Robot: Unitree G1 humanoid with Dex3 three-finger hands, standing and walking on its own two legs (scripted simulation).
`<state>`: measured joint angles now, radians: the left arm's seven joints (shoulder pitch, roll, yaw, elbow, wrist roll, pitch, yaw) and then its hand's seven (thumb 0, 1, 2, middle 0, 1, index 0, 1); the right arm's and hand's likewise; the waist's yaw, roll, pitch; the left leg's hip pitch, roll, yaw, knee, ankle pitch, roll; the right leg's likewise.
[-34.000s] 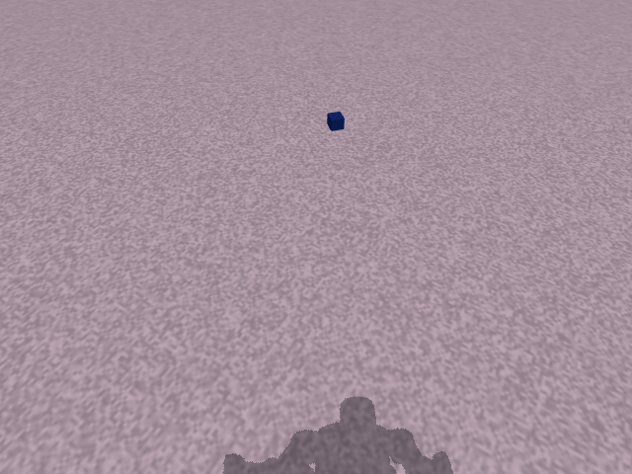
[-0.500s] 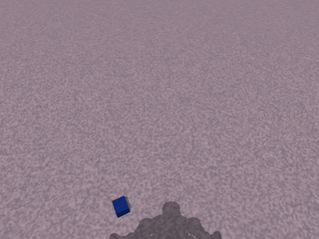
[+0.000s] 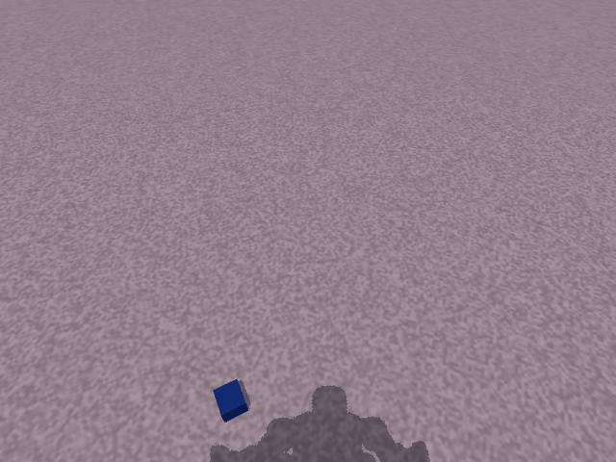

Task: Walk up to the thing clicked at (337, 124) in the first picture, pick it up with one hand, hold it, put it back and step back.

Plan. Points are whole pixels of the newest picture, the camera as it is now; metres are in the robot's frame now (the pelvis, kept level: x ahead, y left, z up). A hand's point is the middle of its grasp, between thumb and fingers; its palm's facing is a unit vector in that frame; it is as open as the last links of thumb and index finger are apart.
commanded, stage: stand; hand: left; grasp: from above
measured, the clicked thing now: (231, 400) +0.45 +0.24 -0.75
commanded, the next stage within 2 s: step back in 0.58 s
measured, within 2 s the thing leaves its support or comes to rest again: neither
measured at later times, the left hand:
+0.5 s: hand out of the picture +0.08 +0.25 -0.16, palm faces +0.00 -0.94 -0.34, open 7.4 cm
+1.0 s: hand out of the picture +0.08 +0.31 -0.18, palm faces -0.03 -0.93 -0.37, open 7.4 cm
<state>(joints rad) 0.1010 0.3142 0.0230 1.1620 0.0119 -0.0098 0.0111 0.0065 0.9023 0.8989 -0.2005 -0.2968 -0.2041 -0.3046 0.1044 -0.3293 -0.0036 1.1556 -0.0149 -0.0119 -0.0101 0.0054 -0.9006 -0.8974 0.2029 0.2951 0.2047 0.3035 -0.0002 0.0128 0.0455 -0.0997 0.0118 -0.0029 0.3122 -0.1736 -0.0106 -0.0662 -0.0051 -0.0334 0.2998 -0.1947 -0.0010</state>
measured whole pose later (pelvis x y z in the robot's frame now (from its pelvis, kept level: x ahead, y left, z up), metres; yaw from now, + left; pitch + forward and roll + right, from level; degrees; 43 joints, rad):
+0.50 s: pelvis +0.00 +0.00 +0.00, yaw +0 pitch -2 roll +0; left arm 0.10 0.32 0.02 1.15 0.01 -0.01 0.01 0.01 0.90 0.90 -0.20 -0.30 -0.20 -0.30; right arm 0.11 -0.34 0.00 1.15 -0.01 -0.01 -0.01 0.01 -0.90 -0.90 0.20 0.30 0.20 0.30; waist 0.00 0.01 0.04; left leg -0.09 0.01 0.00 0.30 -0.17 -0.01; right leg -0.06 0.00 -0.03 0.29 -0.20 0.00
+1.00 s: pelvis -0.06 +0.05 -0.02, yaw -1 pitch -2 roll -1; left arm 0.02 0.42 0.06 0.91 0.01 0.06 0.04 0.01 0.90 0.90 -0.20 -0.30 -0.20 -0.30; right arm 0.13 -0.36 -0.05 0.98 -0.03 0.03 0.01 0.00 -0.90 -0.90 0.20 0.29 0.20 0.30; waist -0.02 -0.06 0.20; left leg -0.27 -0.04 -0.01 0.63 -0.34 0.05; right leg -0.43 0.08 0.15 0.97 -0.55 -0.02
